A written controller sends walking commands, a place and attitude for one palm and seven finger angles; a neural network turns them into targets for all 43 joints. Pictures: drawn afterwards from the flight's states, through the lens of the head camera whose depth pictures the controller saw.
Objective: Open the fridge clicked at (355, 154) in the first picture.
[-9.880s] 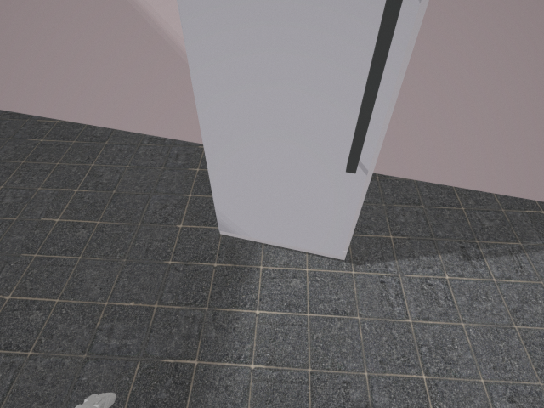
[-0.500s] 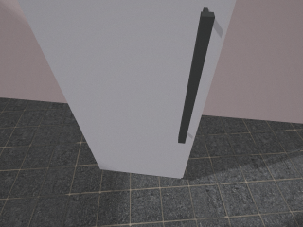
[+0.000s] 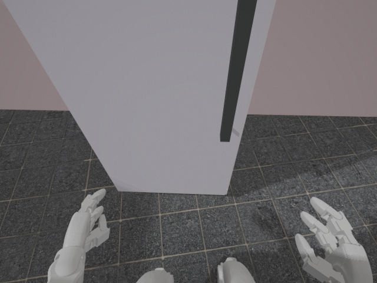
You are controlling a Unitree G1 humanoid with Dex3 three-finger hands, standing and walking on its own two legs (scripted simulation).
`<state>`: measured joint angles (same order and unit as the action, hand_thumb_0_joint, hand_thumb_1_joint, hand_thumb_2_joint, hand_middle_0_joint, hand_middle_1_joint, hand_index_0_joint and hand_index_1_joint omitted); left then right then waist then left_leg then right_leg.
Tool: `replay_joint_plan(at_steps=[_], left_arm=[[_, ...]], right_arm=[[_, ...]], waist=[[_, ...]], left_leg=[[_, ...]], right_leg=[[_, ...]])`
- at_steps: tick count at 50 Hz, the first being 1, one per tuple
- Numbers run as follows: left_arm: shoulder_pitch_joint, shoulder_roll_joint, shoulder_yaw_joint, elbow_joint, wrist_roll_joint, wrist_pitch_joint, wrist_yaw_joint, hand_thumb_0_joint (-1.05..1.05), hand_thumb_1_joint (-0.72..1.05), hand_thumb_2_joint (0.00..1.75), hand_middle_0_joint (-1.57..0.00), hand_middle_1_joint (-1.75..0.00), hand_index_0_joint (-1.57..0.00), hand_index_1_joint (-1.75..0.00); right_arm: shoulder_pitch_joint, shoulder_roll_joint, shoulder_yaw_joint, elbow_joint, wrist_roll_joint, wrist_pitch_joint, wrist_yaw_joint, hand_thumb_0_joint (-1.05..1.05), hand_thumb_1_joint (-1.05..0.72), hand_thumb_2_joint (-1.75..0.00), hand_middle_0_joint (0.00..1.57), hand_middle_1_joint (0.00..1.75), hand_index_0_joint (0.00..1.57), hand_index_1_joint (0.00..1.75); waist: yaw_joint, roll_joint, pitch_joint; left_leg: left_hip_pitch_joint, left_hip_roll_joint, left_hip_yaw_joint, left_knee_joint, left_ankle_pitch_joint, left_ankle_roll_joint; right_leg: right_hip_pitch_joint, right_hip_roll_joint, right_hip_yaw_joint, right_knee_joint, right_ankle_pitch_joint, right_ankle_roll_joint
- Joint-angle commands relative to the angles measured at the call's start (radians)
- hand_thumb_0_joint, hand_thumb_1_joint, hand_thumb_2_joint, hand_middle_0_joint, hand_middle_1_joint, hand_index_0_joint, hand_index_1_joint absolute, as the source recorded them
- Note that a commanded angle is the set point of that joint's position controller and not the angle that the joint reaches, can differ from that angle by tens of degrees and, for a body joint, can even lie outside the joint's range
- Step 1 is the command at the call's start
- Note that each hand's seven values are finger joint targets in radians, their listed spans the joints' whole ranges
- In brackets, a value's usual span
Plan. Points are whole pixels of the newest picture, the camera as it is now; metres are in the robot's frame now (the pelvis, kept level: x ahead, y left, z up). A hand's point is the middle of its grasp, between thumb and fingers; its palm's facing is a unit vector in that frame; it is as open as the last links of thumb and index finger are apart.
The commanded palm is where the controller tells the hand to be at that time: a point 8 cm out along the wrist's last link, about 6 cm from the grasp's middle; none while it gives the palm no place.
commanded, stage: raise the hand to about handle height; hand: right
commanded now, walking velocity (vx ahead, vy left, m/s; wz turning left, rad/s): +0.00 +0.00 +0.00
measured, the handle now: (235, 61) +0.55 -0.09 +0.18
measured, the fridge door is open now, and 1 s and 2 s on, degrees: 0 0 0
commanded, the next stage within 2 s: move the hooked fingers beside the handle in 1.64 s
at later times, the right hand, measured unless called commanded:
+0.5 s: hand (333, 217) +0.24 -0.25 +0.07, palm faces +0.06 +1.00 -0.05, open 11.8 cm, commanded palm +0.21 -0.30 +0.08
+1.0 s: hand (364, 194) +0.27 -0.29 +0.10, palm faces +0.07 +1.00 -0.05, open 13.9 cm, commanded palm +0.24 -0.35 +0.11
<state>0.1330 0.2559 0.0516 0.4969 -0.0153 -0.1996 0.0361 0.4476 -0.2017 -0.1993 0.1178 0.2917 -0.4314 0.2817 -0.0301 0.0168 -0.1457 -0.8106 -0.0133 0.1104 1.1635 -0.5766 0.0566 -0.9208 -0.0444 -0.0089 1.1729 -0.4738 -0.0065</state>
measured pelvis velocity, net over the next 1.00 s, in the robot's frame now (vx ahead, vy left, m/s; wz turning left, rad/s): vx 0.01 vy -0.03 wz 0.00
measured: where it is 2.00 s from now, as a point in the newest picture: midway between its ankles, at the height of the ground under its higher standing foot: outside the picture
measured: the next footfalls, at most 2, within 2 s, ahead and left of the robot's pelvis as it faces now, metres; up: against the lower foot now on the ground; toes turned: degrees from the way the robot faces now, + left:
none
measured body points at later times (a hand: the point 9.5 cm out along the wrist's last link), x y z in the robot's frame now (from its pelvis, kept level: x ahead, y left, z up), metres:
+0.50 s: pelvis +0.01 -0.02 +0.02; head +0.06 -0.03 +0.47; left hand +0.14 +0.24 -0.06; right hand +0.23 -0.30 +0.07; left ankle +0.00 +0.09 -0.65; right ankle +0.06 -0.12 -0.65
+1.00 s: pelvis +0.01 -0.03 +0.04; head +0.05 -0.05 +0.49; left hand +0.19 +0.20 -0.03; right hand +0.26 -0.35 +0.10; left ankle +0.00 +0.09 -0.65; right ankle +0.06 -0.12 -0.65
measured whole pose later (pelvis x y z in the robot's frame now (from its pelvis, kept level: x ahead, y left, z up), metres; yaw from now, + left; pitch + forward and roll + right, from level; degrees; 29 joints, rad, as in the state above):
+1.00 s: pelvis +0.01 -0.03 +0.04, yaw +0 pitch +10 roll +4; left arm 0.25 0.25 -0.06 0.54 -0.03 -0.20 0.08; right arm 0.13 -0.37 -0.36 0.24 0.34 -0.27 0.39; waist -0.01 -0.03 -0.10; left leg -0.61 -0.01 0.10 0.90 -0.46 0.01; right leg -0.75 -0.03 -0.02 0.97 -0.40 -0.05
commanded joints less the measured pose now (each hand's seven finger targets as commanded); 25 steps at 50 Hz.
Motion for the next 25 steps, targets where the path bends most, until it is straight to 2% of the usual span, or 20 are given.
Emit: replay_joint_plan(at_steps=[1, 2, 3, 5, 6, 8, 9, 11, 13, 15, 16, 17, 20, 24, 25], left_arm=[[0.052, 0.101, 0.007, -0.09, 0.012, -0.058, 0.035, 0.0, 0.9, 0.9, -0.2, -0.3, -0.2, -0.3], [0.051, 0.103, 0.004, -0.072, 0.009, -0.062, 0.038, 0.0, 0.9, 0.9, -0.2, -0.3, -0.2, -0.3], [0.049, 0.104, 0.0, -0.063, 0.008, -0.068, 0.042, 0.0, 0.9, 0.9, -0.2, -0.3, -0.2, -0.3], [0.043, 0.112, -0.006, -0.054, -0.001, -0.074, 0.05, 0.0, 0.9, 0.9, -0.2, -0.3, -0.2, -0.3], [0.041, 0.113, -0.009, -0.054, -0.006, -0.073, 0.053, 0.0, 0.9, 0.9, -0.2, -0.3, -0.2, -0.3], [0.036, 0.11, -0.007, -0.069, -0.016, -0.069, 0.056, 0.0, 0.9, 0.9, -0.2, -0.3, -0.2, -0.3], [0.032, 0.107, -0.009, -0.076, -0.018, -0.066, 0.056, 0.0, 0.9, 0.9, -0.2, -0.3, -0.2, -0.3], [0.021, 0.098, -0.009, -0.077, -0.017, -0.057, 0.057, 0.0, 0.9, 0.9, -0.2, -0.3, -0.2, -0.3], [0.025, 0.091, -0.009, -0.078, -0.015, -0.057, 0.053, 0.0, 0.9, 0.9, -0.2, -0.3, -0.2, -0.3], [0.036, 0.093, -0.007, -0.068, -0.012, -0.062, 0.05, 0.0, 0.9, 0.9, -0.2, -0.3, -0.2, -0.3], [0.04, 0.098, -0.008, -0.067, -0.008, -0.063, 0.049, 0.0, 0.9, 0.9, -0.2, -0.3, -0.2, -0.3], [0.049, 0.102, -0.008, -0.063, -0.007, -0.067, 0.045, 0.0, 0.9, 0.9, -0.2, -0.3, -0.2, -0.3], [0.065, 0.117, -0.004, -0.059, -0.011, -0.073, 0.041, 0.0, 0.9, 0.9, -0.2, -0.3, -0.2, -0.3], [0.083, 0.132, -0.001, -0.068, -0.015, -0.075, 0.044, 0.0, 0.9, 0.9, -0.2, -0.3, -0.2, -0.3], [0.085, 0.134, -0.002, -0.069, -0.016, -0.075, 0.045, 0.0, 0.9, 0.9, -0.2, -0.3, -0.2, -0.3]], right_arm=[[-0.259, -0.176, -0.037, -0.464, -0.004, -0.152, -0.037, 0.0, -0.34, -0.66, 0.24, 0.66, 0.24, 0.66], [-0.26, -0.181, -0.039, -0.429, -0.011, -0.155, -0.028, 0.0, -0.32, -0.65, 0.24, 0.68, 0.24, 0.68], [-0.234, -0.159, -0.019, -0.386, -0.007, -0.148, -0.011, 0.0, -0.29, -0.64, 0.24, 0.69, 0.24, 0.69], [-0.204, -0.184, -0.042, -0.304, 0.006, -0.104, 0.024, 0.0, -0.25, -0.62, 0.25, 0.72, 0.25, 0.72], [-0.189, -0.196, -0.057, -0.25, 0.018, -0.065, 0.044, 0.0, -0.22, -0.61, 0.25, 0.74, 0.25, 0.74], [-0.132, -0.22, -0.111, -0.234, 0.038, 0.0, 0.059, 0.0, -0.18, -0.59, 0.25, 0.76, 0.25, 0.76], [-0.13, -0.22, -0.122, -0.24, 0.049, 0.031, 0.06, 0.0, -0.15, -0.58, 0.25, 0.78, 0.25, 0.78], [-0.106, -0.249, -0.188, -0.194, 0.068, 0.074, 0.048, 0.0, -0.11, -0.56, 0.26, 0.81, 0.26, 0.81], [-0.117, -0.241, -0.201, -0.229, 0.072, 0.063, 0.029, 0.0, -0.06, -0.54, 0.26, 0.84, 0.26, 0.84], [-0.131, -0.228, -0.191, -0.231, 0.069, 0.032, 0.009, 0.0, -0.01, -0.52, 0.26, 0.87, 0.26, 0.87], [-0.139, -0.232, -0.188, -0.218, 0.068, 0.018, 0.009, 0.0, 0.01, -0.51, 0.27, 0.88, 0.27, 0.88], [-0.157, -0.223, -0.171, -0.23, 0.061, -0.002, 0.009, 0.0, 0.03, -0.5, 0.27, 0.9, 0.27, 0.9], [-0.162, -0.216, -0.149, -0.196, 0.054, -0.024, 0.02, 0.0, 0.1, -0.47, 0.27, 0.94, 0.27, 0.94], [-0.187, -0.248, -0.176, -0.207, 0.062, -0.024, 0.038, 0.0, 0.2, -0.43, 0.28, 1.0, 0.28, 1.0], [-0.196, -0.255, -0.18, -0.222, 0.061, -0.024, 0.035, 0.0, 0.22, -0.42, 0.28, 1.02, 0.28, 1.02]], waist=[[0.089, -0.103, -0.164], [0.089, -0.118, -0.147], [0.093, -0.118, -0.133], [0.08, -0.109, -0.135], [0.069, -0.099, -0.13], [0.029, -0.08, -0.199], [0.024, -0.08, -0.211], [0.001, -0.026, -0.216], [-0.003, -0.041, -0.214], [0.011, -0.018, -0.188], [0.009, -0.016, -0.176], [0.016, -0.046, -0.177], [0.034, -0.044, -0.148], [0.025, -0.073, -0.173], [0.021, -0.099, -0.182]], left_leg=[[0.0, -0.014, -0.144, -0.252, 0.198, -0.039], [-0.022, -0.014, -0.139, -0.258, 0.155, -0.036], [-0.029, -0.014, -0.134, -0.262, 0.134, -0.037], [-0.014, -0.012, -0.139, -0.285, 0.081, -0.039], [0.009, -0.014, -0.146, -0.296, 0.072, -0.037], [0.088, -0.001, -0.157, -0.323, 0.087, -0.045], [0.119, 0.004, -0.16, -0.334, 0.108, -0.05], [0.171, 0.007, -0.164, -0.344, 0.132, -0.056], [0.183, 0.012, -0.15, -0.342, 0.174, -0.058], [0.152, 0.001, -0.123, -0.332, 0.195, -0.058], [0.15, -0.005, -0.118, -0.321, 0.208, -0.052], [0.138, -0.006, -0.106, -0.312, 0.227, -0.049], [0.096, -0.013, -0.083, -0.317, 0.183, -0.047], [0.113, -0.016, -0.067, -0.319, 0.202, -0.041], [0.117, -0.018, -0.058, -0.316, 0.213, -0.037]], right_leg=[[0.197, 0.017, 0.045, -0.113, 0.183, -0.036], [0.183, 0.016, 0.05, -0.114, 0.157, -0.033], [0.176, 0.016, 0.053, -0.115, 0.14, -0.032], [0.151, 0.018, 0.055, -0.129, 0.107, -0.03], [0.143, 0.02, 0.056, -0.135, 0.107, -0.03], [0.163, 0.024, 0.044, -0.163, 0.135, -0.029], [0.172, 0.028, 0.041, -0.175, 0.153, -0.03], [0.161, 0.029, 0.043, -0.187, 0.176, -0.026], [0.183, 0.028, 0.042, -0.209, 0.2, -0.023], [0.205, 0.024, 0.047, -0.226, 0.207, -0.024], [0.204, 0.024, 0.05, -0.226, 0.216, -0.025], [0.223, 0.025, 0.049, -0.234, 0.226, -0.025], [0.242, 0.025, 0.049, -0.255, 0.189, -0.025], [0.288, 0.027, 0.049, -0.284, 0.2, -0.024], [0.309, 0.027, 0.053, -0.297, 0.209, -0.022]])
